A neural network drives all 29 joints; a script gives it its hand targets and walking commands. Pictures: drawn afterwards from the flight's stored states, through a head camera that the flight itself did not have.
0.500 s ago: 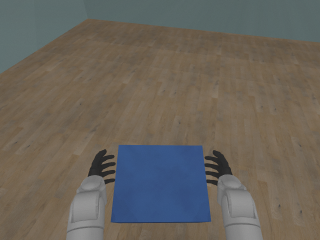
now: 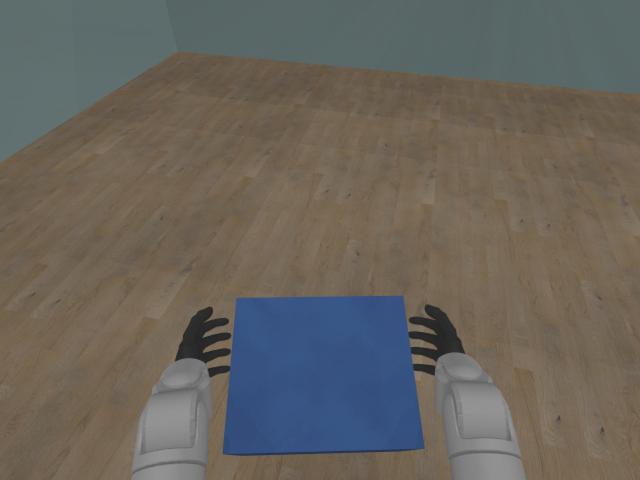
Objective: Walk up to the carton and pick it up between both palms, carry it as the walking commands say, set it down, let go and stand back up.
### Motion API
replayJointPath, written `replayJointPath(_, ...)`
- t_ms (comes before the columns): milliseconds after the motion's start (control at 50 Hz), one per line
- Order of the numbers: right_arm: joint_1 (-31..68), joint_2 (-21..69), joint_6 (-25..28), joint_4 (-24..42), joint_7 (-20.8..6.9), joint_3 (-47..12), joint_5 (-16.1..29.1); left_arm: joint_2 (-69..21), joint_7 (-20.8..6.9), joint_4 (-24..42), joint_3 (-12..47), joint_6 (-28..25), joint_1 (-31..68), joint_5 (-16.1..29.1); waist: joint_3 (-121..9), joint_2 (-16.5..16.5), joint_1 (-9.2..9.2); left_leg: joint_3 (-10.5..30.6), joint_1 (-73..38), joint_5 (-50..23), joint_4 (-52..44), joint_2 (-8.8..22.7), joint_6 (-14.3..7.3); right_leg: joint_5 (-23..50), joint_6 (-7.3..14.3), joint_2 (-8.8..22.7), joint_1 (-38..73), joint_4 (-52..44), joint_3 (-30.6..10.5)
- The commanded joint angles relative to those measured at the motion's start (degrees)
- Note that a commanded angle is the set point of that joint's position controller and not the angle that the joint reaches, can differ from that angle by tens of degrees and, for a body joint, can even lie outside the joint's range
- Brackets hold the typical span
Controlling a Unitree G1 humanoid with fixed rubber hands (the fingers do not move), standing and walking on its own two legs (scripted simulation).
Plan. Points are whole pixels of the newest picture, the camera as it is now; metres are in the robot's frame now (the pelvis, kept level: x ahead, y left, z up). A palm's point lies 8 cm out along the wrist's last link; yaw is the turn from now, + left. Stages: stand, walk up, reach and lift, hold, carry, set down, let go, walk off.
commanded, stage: carry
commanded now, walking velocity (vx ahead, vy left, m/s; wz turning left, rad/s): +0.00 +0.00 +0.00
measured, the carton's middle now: (320, 377) +0.30 +0.00 -0.05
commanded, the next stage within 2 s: hold in 1.26 s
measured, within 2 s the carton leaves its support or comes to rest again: neither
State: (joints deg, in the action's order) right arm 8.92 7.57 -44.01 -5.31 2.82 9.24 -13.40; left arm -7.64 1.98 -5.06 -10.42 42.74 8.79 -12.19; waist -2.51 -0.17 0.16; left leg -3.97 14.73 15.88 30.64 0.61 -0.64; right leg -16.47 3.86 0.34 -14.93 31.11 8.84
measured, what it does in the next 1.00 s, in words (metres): stands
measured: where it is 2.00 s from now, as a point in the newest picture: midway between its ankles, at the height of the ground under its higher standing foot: outside the picture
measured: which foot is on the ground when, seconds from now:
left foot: down 0.00-1.00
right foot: down 0.00-1.00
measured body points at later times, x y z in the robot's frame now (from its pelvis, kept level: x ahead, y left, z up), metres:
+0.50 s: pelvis -0.02 -0.01 +0.00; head -0.03 -0.02 +0.45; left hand +0.27 +0.15 +0.03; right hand +0.27 -0.17 +0.03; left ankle +0.00 +0.11 -0.73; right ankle +0.01 -0.07 -0.73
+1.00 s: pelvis -0.03 -0.02 +0.00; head -0.04 -0.03 +0.45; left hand +0.26 +0.15 +0.03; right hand +0.25 -0.18 +0.02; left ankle +0.00 +0.11 -0.73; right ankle +0.01 -0.07 -0.73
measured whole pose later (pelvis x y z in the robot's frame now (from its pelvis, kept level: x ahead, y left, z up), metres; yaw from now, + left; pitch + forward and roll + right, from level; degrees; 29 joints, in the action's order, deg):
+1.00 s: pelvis -0.03 -0.02 +0.00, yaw +0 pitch +0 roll +1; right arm 9.0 7.6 -43.1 -5.4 2.3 9.4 -12.4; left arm -7.7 2.1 -5.0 -10.9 42.5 9.2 -12.9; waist -1.8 -0.3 -0.7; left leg -3.9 16.6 11.4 28.4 1.8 0.7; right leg -12.6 5.6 -0.3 -16.9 29.1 10.0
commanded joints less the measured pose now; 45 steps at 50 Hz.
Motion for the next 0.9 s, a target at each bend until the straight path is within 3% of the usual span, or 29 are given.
replayJointPath(0, 28.9, 47.6, 3.3, 8.8, -16.8, -34.6, 17.7, -51.9, -15.4, 5.5, 37.3, -1.4, 25.8, 15.7, -18.2, -2.0, 0.17, 5.7, -5.7, -16.1, -6.5, 8.1, -2.9, 9.7, -0.5, 7.7, 5.0, -4.7, -6.6)
replayJointPath(20, 26.3, 47.8, 2.5, 3.9, -16.4, -33.0, 16.1, -50.6, -15.0, 1.7, 35.5, -0.7, 24.4, 14.6, -18.0, -0.6, 0.04, 5.0, -5.2, -16.2, -4.6, 7.7, -2.8, 13.7, -0.5, 7.8, 6.2, -5.6, -7.3)
replayJointPath(40, 26.9, 47.8, 3.0, 6.6, -16.6, -33.8, 16.7, -51.6, -15.2, 7.0, 38.0, -1.8, 28.6, 16.2, -16.0, -0.7, -0.03, 5.0, -3.2, -14.4, -4.6, 6.5, -2.4, 14.7, -0.1, 8.0, 5.3, -5.5, -7.8)
replayJointPath(60, 29.9, 48.3, 3.4, 9.3, -16.7, -36.1, 17.6, -51.6, -15.7, 4.7, 36.7, -1.7, 24.7, 15.5, -18.5, 2.3, -0.01, 4.6, -4.5, -14.2, -4.1, 6.9, -2.5, 18.7, -0.1, 9.2, 7.8, -6.3, -8.1)
replayJointPath(100, 30.3, 50.0, 3.5, 7.9, -16.8, -35.9, 17.7, -52.4, -15.8, 6.5, 37.7, -2.3, 28.8, 16.5, -18.3, 1.8, 0.00, 4.1, -3.9, -13.7, -3.0, 6.2, -2.1, 21.4, -0.1, 9.2, 8.0, -5.9, -8.4)
replayJointPath(120, 28.6, 49.2, 3.3, 8.8, -16.6, -35.7, 17.2, -51.5, -15.7, 7.3, 37.8, -2.1, 28.3, 16.5, -16.9, 3.5, -0.04, 3.8, -2.4, -9.1, -2.9, 5.7, -2.0, 17.8, -0.3, 9.1, 6.3, -7.7, -8.9)
replayJointPath(140, 29.6, 49.3, 3.3, 7.4, -16.4, -35.2, 17.3, -52.3, -15.7, 6.4, 37.9, -2.0, 29.6, 16.8, -19.3, 0.8, -0.24, 4.3, -4.9, -10.9, -3.2, 6.4, -2.0, 17.3, 0.7, 9.9, 6.4, -7.6, -9.8)
replayJointPath(160, 29.3, 48.7, 3.0, 7.2, -16.3, -35.2, 17.1, -51.4, -15.7, 3.5, 35.9, -1.6, 26.3, 15.5, -16.3, 3.3, -0.36, 4.8, -2.5, -8.7, -4.2, 6.0, -2.3, 15.8, 0.0, 9.6, 5.8, -7.9, -9.2)
replayJointPath(200, 29.5, 48.3, 2.9, 6.1, -16.3, -35.0, 16.4, -51.1, -15.9, 2.1, 35.4, -1.4, 26.4, 15.1, -15.4, 3.8, -0.44, 4.9, -1.9, -6.4, -3.1, 5.6, -2.5, 12.5, 0.3, 10.7, 4.4, -10.6, -10.7)
replayJointPath(220, 25.7, 48.0, 2.7, 4.4, -16.4, -34.1, 16.2, -50.1, -15.9, 4.2, 36.3, -1.7, 26.4, 16.0, -16.9, -0.2, -0.52, 3.6, -4.0, -8.3, -3.1, 5.8, -2.1, 16.0, 0.4, 10.7, 5.4, -8.7, -10.4)
replayJointPath(260, 25.9, 48.3, 2.9, 5.3, -16.7, -34.5, 16.1, -51.1, -16.2, 5.5, 37.0, -2.1, 27.8, 16.5, -16.5, 2.3, -0.55, 4.0, -4.8, -7.0, -4.2, 5.4, -1.5, 11.9, 0.4, 10.9, 2.5, -9.1, -10.6)
replayJointPath(280, 28.2, 48.2, 3.1, 4.8, -16.6, -33.5, 16.3, -51.3, -15.6, 4.4, 36.9, -1.7, 28.3, 15.8, -16.4, -2.8, -0.58, 4.5, -5.8, -9.9, -5.5, 6.8, -1.6, 10.4, 0.3, 9.7, 2.5, -8.3, -8.7)
replayJointPath(340, 29.8, 48.0, 3.7, 6.4, -16.8, -33.6, 16.5, -51.7, -15.8, 6.4, 37.6, -2.2, 29.5, 16.2, -17.6, -1.7, -0.30, 4.6, -3.4, -16.0, -3.5, 6.9, -2.2, 19.4, -0.3, 9.4, 6.1, -7.0, -7.6)
replayJointPath(380, 26.8, 50.1, 3.2, 5.4, -16.5, -34.4, 16.4, -52.5, -15.7, 7.0, 37.5, -2.5, 29.7, 16.8, -18.8, 2.2, -0.30, 4.4, -3.6, -14.0, -2.9, 6.8, -2.3, 20.7, -0.2, 9.8, 7.1, -6.4, -8.3)
replayJointPath(440, 26.9, 49.6, 3.3, 6.4, -16.6, -35.4, 16.9, -52.3, -16.0, 4.7, 36.9, -2.4, 26.4, 16.2, -18.6, 4.1, -0.28, 4.9, -4.5, -12.8, -4.1, 6.8, -1.7, 15.8, 0.3, 9.2, 6.3, -7.7, -7.8)
replayJointPath(460, 26.0, 50.0, 2.9, 4.9, -16.6, -34.5, 16.8, -52.4, -15.6, 5.5, 37.3, -2.0, 28.2, 16.7, -16.8, -0.2, -0.43, 4.1, -3.7, -10.0, -4.0, 6.4, -1.4, 15.0, 0.1, 9.5, 5.0, -8.0, -9.0)
replayJointPath(500, 26.2, 49.1, 2.7, 4.5, -16.6, -34.1, 16.9, -52.1, -15.5, 4.0, 37.2, -1.1, 27.1, 16.1, -15.7, -3.8, -0.45, 4.7, -4.0, -11.0, -5.5, 6.3, -1.9, 13.1, 0.3, 9.0, 3.0, -7.5, -8.4)
replayJointPath(540, 30.1, 48.2, 3.7, 7.2, -17.0, -34.7, 17.3, -52.0, -15.7, 2.1, 36.5, -1.4, 25.2, 15.1, -16.4, -2.0, -0.24, 4.6, -2.9, -7.7, -5.8, 6.6, -2.4, 8.5, 0.0, 8.8, 3.8, -9.4, -8.9)
replayJointPath(580, 29.8, 49.3, 3.0, 7.4, -16.8, -36.0, 17.5, -51.6, -16.1, 2.0, 35.5, -1.3, 25.2, 15.1, -15.3, 4.8, -0.20, 3.7, -1.4, -1.3, -4.2, 5.8, -1.4, 4.5, -0.2, 10.3, 3.9, -12.8, -11.0)
replayJointPath(640, 31.4, 50.2, 3.3, 6.0, -16.9, -35.6, 17.6, -52.1, -15.9, 4.3, 35.9, -2.2, 29.0, 15.5, -16.7, 1.6, -0.48, 3.9, -3.5, -5.2, -4.3, 5.7, -1.6, 8.8, 0.5, 10.8, 4.3, -11.7, -10.8)
replayJointPath(700, 24.1, 47.9, 2.5, 4.1, -16.6, -32.9, 15.7, -51.2, -15.9, 4.7, 37.3, -1.2, 27.9, 16.4, -13.0, -1.6, -0.74, 4.0, -1.9, -4.9, -6.8, 6.1, -1.3, 5.1, -0.2, 9.9, 0.7, -10.5, -9.8)
replayJointPath(720, 26.0, 49.2, 2.9, 5.7, -16.9, -33.9, 16.5, -52.2, -16.3, 6.0, 38.1, -1.7, 28.6, 17.0, -14.2, -0.4, -0.48, 3.6, -2.4, -3.5, -6.5, 5.6, -1.1, 0.9, 0.2, 9.7, 0.9, -12.1, -10.4)
replayJointPath(760, 32.2, 49.6, 3.8, 8.5, -17.0, -35.5, 17.6, -53.1, -16.4, 3.4, 36.5, -2.0, 27.9, 16.3, -17.9, 1.5, -0.34, 3.9, -2.8, -10.1, -5.3, 6.6, -1.7, 12.3, -0.1, 9.3, 5.2, -8.3, -8.2)
replayJointPath(780, 29.5, 49.4, 3.3, 7.2, -16.7, -34.4, 17.2, -52.6, -15.9, 4.5, 37.0, -1.6, 29.0, 16.4, -16.5, -0.4, -0.39, 3.6, -2.3, -4.2, -6.0, 5.9, -1.2, 4.6, -0.2, 9.4, 2.4, -10.0, -10.1)
replayJointPath(800, 32.4, 49.1, 3.4, 8.6, -16.8, -36.0, 17.9, -52.1, -16.0, 2.7, 35.9, -1.5, 26.7, 15.6, -15.3, 1.9, -0.32, 4.0, -2.8, -3.8, -5.8, 6.3, -2.2, 4.0, -0.4, 9.8, 1.7, -12.0, -9.9)
replayJointPath(820, 29.3, 49.3, 3.2, 4.7, -16.8, -34.7, 17.0, -51.6, -16.1, 2.6, 35.8, -1.7, 28.6, 15.8, -15.1, 3.0, -0.51, 4.1, -1.1, -2.0, -5.5, 6.0, -1.7, 1.5, -0.1, 9.9, 2.8, -12.3, -11.0)
replayJointPath(840, 28.6, 49.8, 3.3, 5.4, -17.0, -34.5, 17.2, -51.3, -16.1, 6.1, 36.7, -2.4, 30.4, 16.5, -17.4, 0.7, -0.55, 3.9, -2.5, -2.4, -6.1, 6.0, -1.2, -1.1, 0.1, 10.2, 4.0, -12.3, -11.2)
replayJointPath(860, 28.5, 49.4, 3.6, 4.5, -16.9, -33.8, 16.6, -51.6, -16.4, 5.7, 37.0, -2.7, 30.6, 17.0, -16.0, 2.3, -0.79, 4.0, -2.0, -3.5, -5.9, 6.1, -1.3, -0.1, 0.0, 10.0, 3.8, -12.6, -10.7)
replayJointPath(880, 27.8, 49.7, 3.5, 4.8, -17.2, -34.5, 17.4, -51.4, -15.8, 5.0, 36.5, -2.5, 29.1, 15.9, -16.2, 0.3, -0.54, 4.9, -1.4, -4.0, -7.6, 6.6, -1.6, 0.3, 0.0, 9.6, 3.9, -10.4, -10.0)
